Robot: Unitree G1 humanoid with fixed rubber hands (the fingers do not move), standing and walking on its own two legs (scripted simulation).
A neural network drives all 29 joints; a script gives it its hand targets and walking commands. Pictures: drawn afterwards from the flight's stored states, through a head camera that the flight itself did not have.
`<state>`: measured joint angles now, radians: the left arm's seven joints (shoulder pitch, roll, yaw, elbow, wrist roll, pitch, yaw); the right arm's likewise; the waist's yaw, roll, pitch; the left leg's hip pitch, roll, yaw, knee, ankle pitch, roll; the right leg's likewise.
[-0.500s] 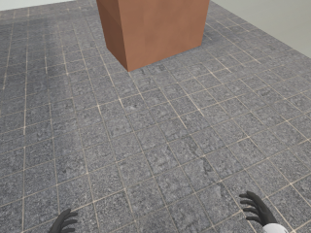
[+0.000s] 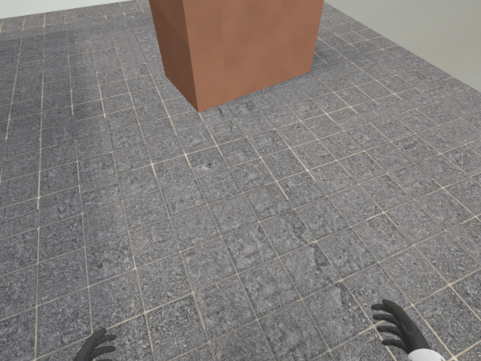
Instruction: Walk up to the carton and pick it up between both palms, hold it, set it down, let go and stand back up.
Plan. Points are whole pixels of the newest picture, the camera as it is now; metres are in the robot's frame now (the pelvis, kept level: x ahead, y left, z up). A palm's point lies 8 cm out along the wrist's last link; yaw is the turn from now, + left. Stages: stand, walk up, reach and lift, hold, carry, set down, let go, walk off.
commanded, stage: stand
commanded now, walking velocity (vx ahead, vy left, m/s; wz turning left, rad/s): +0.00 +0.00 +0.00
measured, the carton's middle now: out of the picture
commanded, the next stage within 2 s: walk up in 0.10 s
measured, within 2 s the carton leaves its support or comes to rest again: neither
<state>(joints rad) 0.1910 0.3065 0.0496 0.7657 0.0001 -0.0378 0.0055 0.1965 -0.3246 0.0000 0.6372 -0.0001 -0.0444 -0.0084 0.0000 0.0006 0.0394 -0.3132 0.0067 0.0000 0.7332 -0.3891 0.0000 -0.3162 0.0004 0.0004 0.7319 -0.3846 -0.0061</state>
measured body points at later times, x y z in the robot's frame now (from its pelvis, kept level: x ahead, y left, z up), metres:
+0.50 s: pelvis +0.03 +0.01 +0.00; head +0.01 +0.02 +0.45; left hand +0.16 +0.33 -0.08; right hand +0.18 -0.29 -0.06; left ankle +0.02 +0.13 -0.71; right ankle +0.01 -0.12 -0.71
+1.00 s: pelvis +0.21 -0.01 -0.01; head +0.25 -0.01 +0.44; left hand +0.42 +0.31 -0.05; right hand +0.28 -0.33 -0.11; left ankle +0.04 +0.13 -0.70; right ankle +0.37 -0.07 -0.72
